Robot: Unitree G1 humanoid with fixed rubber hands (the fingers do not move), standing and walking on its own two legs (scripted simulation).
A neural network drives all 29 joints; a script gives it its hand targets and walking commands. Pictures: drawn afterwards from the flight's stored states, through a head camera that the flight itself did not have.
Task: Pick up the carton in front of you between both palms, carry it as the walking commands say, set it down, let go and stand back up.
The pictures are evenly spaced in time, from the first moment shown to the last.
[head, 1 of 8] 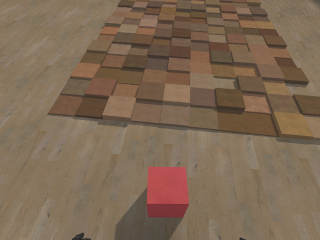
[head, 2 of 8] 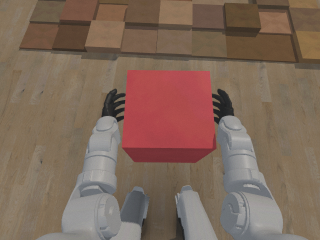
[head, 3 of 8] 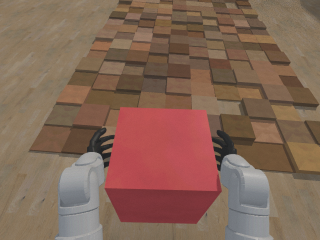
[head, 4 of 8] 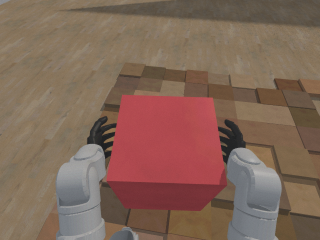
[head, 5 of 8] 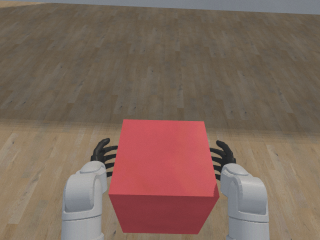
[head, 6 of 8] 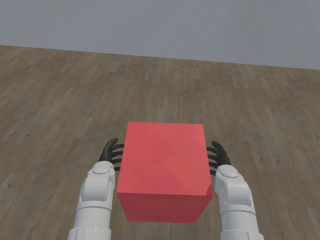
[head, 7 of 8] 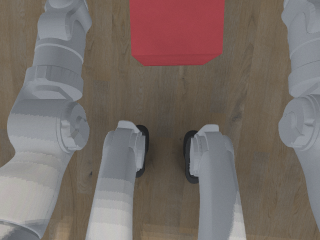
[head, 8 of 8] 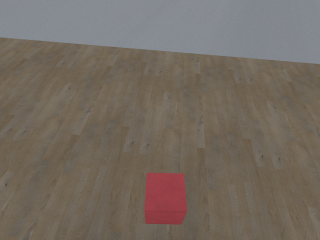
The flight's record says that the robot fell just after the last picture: no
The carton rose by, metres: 0.78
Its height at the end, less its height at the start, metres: +0.00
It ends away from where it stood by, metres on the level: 6.84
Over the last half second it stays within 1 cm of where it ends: yes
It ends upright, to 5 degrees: yes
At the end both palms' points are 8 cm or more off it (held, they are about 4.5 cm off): yes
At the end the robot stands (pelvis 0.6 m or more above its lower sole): yes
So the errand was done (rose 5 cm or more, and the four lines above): yes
